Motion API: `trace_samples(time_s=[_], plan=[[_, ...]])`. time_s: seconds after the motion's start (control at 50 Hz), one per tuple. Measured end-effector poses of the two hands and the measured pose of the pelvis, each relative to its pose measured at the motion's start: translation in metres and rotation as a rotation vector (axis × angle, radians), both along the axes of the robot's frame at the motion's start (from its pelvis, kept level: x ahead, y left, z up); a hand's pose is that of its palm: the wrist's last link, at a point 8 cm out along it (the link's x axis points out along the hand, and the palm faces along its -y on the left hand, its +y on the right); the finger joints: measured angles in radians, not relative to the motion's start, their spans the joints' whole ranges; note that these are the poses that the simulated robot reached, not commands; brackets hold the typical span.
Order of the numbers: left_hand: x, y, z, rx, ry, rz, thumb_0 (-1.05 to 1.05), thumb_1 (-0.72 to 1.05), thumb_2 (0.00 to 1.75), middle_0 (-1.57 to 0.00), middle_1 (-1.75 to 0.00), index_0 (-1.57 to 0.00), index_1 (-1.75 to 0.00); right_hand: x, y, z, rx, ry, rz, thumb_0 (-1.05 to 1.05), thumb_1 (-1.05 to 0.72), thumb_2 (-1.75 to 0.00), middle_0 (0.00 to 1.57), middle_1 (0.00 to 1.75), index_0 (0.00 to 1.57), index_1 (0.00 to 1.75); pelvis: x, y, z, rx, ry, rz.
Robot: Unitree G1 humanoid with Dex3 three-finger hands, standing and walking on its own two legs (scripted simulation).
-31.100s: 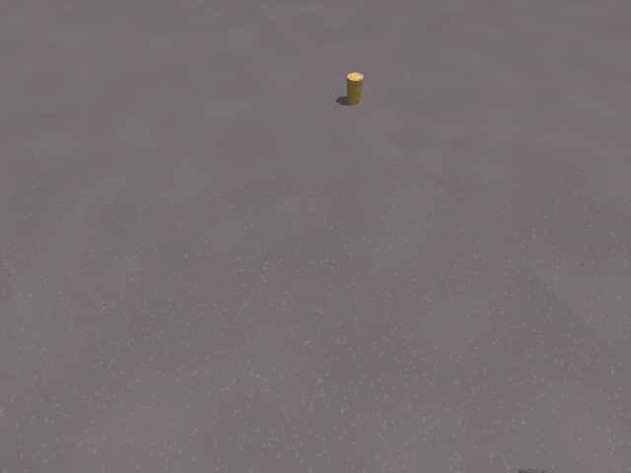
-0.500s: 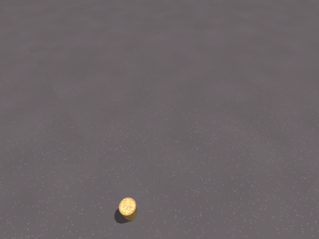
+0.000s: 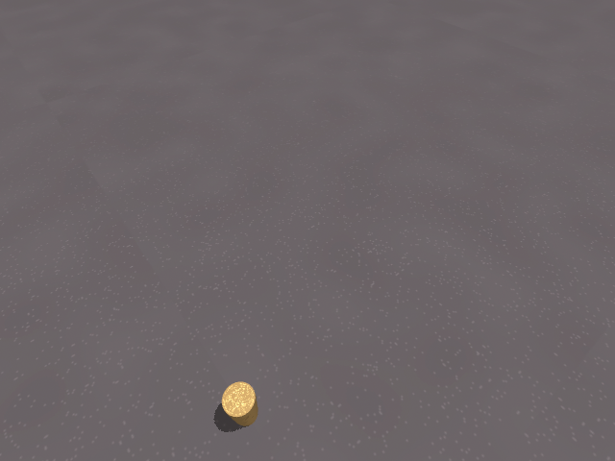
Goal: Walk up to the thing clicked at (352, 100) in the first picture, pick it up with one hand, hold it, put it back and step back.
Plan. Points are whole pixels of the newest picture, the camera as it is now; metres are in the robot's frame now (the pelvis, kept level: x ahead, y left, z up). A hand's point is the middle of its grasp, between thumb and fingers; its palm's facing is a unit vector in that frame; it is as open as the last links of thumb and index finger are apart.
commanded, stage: stand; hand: left
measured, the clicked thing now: (242, 406) +0.37 +0.23 -0.70
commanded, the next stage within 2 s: step back in 1.02 s
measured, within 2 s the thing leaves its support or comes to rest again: neither
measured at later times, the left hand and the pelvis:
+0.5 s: hand out of the picture +0.09 +0.25 -0.15, palm faces -0.02 -0.94 -0.34, open 7.4 cm; pelvis +0.02 +0.00 +0.00, yaw +0 degrees
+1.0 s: hand out of the picture +0.10 +0.25 -0.15, palm faces -0.02 -0.94 -0.34, open 7.4 cm; pelvis +0.03 +0.00 +0.00, yaw +0 degrees
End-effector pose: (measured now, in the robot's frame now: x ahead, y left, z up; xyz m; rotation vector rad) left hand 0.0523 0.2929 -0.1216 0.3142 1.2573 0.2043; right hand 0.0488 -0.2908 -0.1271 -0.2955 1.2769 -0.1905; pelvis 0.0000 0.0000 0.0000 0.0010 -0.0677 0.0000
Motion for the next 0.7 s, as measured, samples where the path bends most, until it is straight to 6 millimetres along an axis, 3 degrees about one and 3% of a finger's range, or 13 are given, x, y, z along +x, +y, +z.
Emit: trace_samples(time_s=[0.44, 0.7], plan=[[0.028, -0.002, 0.004, -0.002, -0.021, -0.006, 0.0, 0.9, 0.9, -0.2, -0.3, -0.21, -0.3, 0.027, -0.002, 0.004, -0.002, -0.026, 0.004, 0.0, -0.9, -0.9, 0.21, 0.3, 0.2, 0.3, 0.016, -0.002, 0.003, 0.0, 0.011, -0.006], [0.035, -0.002, 0.004, 0.0, -0.012, -0.008, 0.0, 0.9, 0.9, -0.2, -0.3, -0.21, -0.3, 0.034, -0.005, 0.005, -0.003, -0.021, 0.0, 0.0, -0.9, -0.9, 0.21, 0.3, 0.2, 0.3, 0.022, -0.003, 0.003, 0.001, 0.02, -0.007]])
